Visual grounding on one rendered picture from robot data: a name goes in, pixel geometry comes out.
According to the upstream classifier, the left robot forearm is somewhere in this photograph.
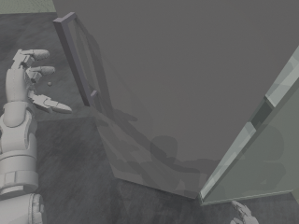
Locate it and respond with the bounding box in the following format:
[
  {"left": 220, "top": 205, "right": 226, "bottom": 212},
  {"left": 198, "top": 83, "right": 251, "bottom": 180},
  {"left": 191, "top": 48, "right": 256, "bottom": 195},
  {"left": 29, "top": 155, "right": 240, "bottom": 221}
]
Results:
[{"left": 0, "top": 101, "right": 39, "bottom": 202}]

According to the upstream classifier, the robot right hand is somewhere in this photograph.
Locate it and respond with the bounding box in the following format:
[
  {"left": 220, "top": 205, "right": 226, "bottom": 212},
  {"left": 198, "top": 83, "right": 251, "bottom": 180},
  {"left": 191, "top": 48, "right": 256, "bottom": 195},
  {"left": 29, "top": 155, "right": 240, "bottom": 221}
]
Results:
[{"left": 230, "top": 201, "right": 259, "bottom": 224}]

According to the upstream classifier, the robot left upper arm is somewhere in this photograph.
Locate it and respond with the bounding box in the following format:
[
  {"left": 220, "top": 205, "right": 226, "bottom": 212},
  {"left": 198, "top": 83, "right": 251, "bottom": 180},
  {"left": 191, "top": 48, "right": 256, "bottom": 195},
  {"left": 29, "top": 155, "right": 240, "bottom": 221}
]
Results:
[{"left": 0, "top": 193, "right": 47, "bottom": 224}]

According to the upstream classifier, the fridge door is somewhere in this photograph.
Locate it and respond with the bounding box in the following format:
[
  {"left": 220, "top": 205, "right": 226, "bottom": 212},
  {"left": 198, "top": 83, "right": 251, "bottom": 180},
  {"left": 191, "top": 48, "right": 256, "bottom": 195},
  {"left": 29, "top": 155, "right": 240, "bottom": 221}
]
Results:
[{"left": 52, "top": 0, "right": 299, "bottom": 199}]

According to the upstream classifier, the handle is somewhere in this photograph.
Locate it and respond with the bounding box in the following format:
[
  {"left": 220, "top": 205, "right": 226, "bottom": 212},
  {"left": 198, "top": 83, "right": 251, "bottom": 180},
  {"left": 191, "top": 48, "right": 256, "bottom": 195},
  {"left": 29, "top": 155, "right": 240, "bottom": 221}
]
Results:
[{"left": 52, "top": 12, "right": 98, "bottom": 107}]

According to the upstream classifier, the robot left hand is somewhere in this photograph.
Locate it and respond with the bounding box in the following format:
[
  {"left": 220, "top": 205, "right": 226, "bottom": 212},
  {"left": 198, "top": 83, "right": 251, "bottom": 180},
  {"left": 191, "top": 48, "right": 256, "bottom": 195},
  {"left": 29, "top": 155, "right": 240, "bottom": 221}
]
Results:
[{"left": 6, "top": 49, "right": 73, "bottom": 114}]

